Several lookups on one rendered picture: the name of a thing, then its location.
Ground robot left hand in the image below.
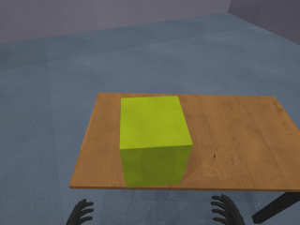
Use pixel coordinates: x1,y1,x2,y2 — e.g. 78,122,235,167
66,199,94,225

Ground robot right hand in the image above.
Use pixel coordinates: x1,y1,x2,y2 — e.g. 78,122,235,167
210,194,246,225

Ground table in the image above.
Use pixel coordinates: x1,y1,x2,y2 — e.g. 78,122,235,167
69,92,300,224

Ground carton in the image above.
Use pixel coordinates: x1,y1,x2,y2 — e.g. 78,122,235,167
119,96,193,188

